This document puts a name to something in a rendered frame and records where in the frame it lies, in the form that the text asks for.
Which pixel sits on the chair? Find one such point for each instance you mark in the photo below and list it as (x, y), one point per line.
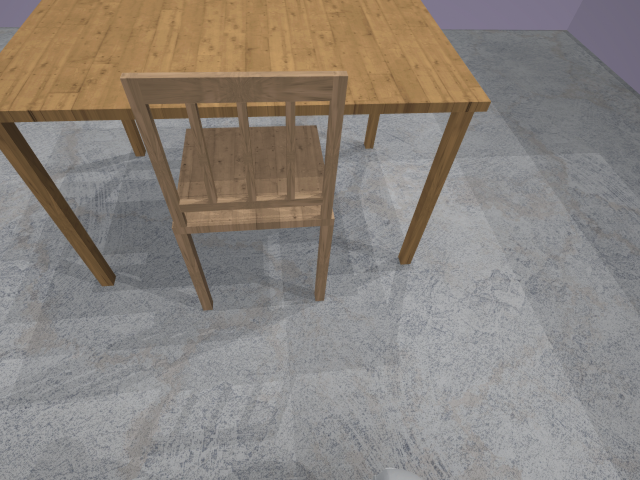
(244, 178)

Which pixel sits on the table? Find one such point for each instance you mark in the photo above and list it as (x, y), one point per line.
(65, 62)

